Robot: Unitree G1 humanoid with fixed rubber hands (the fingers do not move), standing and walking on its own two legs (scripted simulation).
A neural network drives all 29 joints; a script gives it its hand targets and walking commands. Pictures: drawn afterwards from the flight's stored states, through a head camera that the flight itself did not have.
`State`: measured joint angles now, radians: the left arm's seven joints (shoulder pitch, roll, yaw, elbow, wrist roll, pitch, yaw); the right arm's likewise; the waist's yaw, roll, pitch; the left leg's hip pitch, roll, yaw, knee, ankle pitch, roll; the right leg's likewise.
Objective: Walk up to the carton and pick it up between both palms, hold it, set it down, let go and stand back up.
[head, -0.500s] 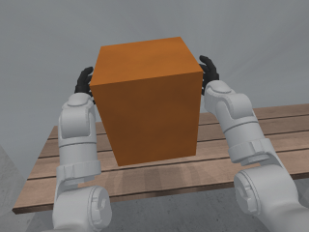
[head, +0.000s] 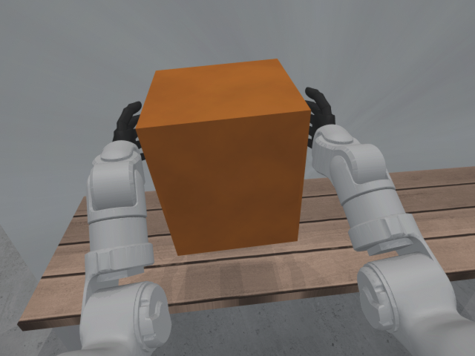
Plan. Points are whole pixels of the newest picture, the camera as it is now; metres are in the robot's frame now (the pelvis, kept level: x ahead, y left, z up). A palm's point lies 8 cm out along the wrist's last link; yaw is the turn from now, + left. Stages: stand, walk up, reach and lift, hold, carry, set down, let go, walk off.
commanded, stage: hold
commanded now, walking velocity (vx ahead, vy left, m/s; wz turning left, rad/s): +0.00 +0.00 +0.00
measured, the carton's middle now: (227, 157) +0.39 +0.00 +0.22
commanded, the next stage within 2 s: none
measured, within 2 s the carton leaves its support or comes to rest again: neither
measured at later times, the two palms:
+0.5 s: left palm (129, 147) +0.36 +0.15 +0.27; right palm (324, 131) +0.35 -0.15 +0.28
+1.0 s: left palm (127, 148) +0.36 +0.15 +0.27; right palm (322, 132) +0.35 -0.15 +0.28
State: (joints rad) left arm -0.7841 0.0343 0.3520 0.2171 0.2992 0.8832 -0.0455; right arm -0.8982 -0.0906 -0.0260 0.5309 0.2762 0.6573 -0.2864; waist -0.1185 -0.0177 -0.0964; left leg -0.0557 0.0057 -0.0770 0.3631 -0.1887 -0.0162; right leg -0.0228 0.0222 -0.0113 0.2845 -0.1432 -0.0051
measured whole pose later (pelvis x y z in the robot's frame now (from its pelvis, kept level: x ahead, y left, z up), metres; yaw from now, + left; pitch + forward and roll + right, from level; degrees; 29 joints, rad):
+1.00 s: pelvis +0.00 +0.00 +0.00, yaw +0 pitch -6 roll -1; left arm -0.81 0.04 0.35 0.26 0.30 0.87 -0.04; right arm -0.92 -0.10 -0.03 0.56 0.27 0.66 -0.28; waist -0.12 -0.01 -0.11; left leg -0.08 0.01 -0.08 0.37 -0.18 -0.02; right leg -0.04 0.03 0.00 0.29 -0.14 0.00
